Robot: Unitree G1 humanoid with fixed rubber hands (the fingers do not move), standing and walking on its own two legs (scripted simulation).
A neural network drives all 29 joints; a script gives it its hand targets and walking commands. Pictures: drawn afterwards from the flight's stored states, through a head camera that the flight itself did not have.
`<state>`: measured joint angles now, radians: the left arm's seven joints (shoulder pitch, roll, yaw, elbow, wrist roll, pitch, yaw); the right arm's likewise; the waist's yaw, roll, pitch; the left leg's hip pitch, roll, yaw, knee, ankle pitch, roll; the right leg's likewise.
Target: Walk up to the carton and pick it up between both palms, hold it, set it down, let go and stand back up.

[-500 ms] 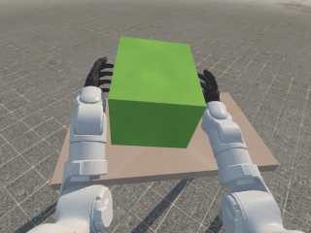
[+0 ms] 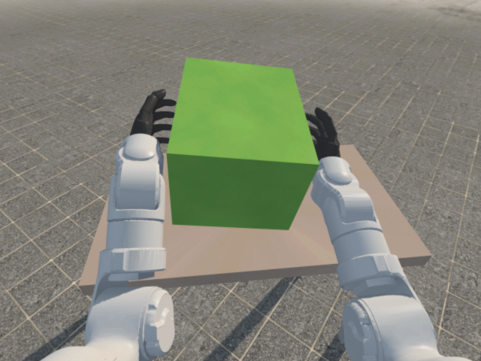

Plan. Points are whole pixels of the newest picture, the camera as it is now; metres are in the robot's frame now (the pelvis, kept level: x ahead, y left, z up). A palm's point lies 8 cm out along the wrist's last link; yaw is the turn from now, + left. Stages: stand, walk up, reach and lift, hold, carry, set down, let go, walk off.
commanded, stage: hold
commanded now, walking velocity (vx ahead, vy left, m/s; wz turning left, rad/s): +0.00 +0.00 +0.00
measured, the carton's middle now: (236, 141) +0.41 +0.01 +0.19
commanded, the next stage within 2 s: set down in 0.02 s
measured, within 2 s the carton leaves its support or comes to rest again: neither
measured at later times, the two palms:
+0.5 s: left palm (150, 137) +0.39 +0.14 +0.22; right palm (320, 153) +0.39 -0.14 +0.19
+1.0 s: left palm (153, 157) +0.40 +0.15 +0.17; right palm (316, 160) +0.40 -0.14 +0.16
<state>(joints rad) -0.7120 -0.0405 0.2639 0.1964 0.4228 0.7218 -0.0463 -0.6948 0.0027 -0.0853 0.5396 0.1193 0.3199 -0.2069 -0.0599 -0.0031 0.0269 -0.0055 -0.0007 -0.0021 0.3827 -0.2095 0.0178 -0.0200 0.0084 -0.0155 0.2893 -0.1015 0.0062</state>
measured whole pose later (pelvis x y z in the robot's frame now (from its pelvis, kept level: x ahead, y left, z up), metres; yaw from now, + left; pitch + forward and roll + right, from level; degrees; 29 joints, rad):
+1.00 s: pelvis +0.02 +0.00 +0.00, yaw +0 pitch -8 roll -1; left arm -0.63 -0.04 0.29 0.35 0.39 0.37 -0.04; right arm -0.67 0.02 -0.11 0.71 0.02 -0.10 -0.18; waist -0.04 0.00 0.08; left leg 0.02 0.00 0.00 0.31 -0.20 0.01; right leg -0.02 0.00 -0.02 0.26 -0.11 0.01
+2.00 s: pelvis +0.04 -0.01 +0.00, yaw +0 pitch -1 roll -1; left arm -0.63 -0.07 0.30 0.76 0.38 0.01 0.10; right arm -0.67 0.02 -0.31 1.00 -0.18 -0.30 -0.12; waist 0.00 0.00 0.07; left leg -0.07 0.01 0.00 0.30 -0.21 0.00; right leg -0.10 0.02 -0.02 0.25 -0.12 -0.01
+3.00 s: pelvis +0.06 -0.01 +0.00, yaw -1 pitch +10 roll -1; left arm -0.63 -0.09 0.38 0.90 0.38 -0.18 0.14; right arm -0.70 0.03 -0.46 1.09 -0.33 -0.37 -0.08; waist 0.01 0.00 -0.02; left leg -0.26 0.02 0.00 0.30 -0.21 -0.01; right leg -0.30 0.02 -0.02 0.25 -0.12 -0.01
